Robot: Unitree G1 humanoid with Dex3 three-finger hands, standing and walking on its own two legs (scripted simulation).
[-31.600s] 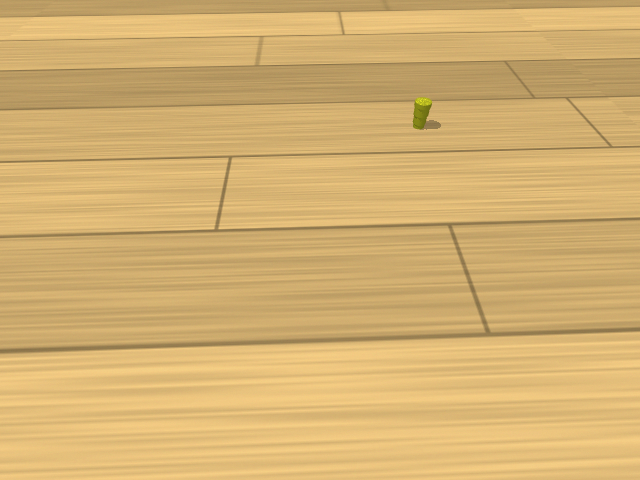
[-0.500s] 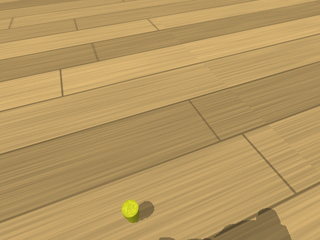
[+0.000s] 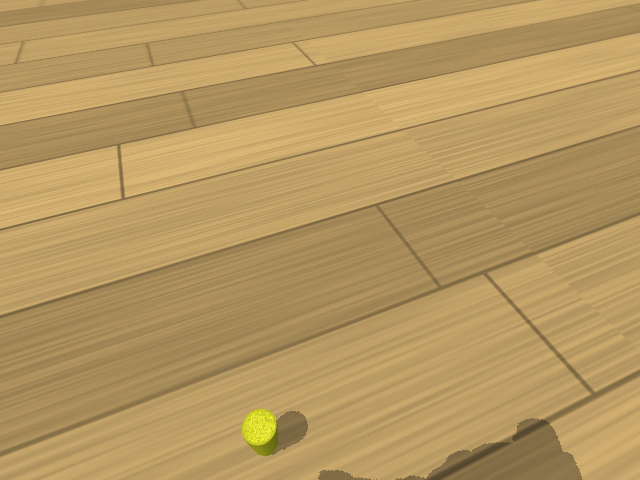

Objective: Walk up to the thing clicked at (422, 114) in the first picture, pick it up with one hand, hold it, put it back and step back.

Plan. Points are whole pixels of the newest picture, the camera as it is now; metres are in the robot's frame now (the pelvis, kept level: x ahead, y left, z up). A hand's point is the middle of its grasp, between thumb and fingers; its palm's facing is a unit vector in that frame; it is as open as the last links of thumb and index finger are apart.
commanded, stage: stand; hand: left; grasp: from the side
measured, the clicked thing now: (262, 435) +0.40 +0.20 -0.70
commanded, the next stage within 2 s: step back in 0.42 s
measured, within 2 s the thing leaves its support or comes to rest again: neither
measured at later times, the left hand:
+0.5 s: hand out of the picture +0.07 +0.25 -0.16, palm faces +0.00 -0.93 -0.36, open 7.4 cm
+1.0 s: hand out of the picture +0.06 +0.30 -0.18, palm faces -0.10 -0.93 -0.35, open 7.4 cm
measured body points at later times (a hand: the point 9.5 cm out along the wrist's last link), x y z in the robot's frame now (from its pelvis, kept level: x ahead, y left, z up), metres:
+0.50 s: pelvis -0.01 -0.01 +0.00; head +0.02 -0.01 +0.45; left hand +0.07 +0.30 -0.13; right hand +0.06 -0.31 -0.14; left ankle +0.00 +0.12 -0.75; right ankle +0.02 -0.13 -0.75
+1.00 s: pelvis -0.08 +0.05 -0.02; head +0.00 +0.07 +0.42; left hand +0.06 +0.35 -0.15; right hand -0.02 -0.27 -0.13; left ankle -0.06 +0.13 -0.75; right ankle -0.10 -0.08 -0.69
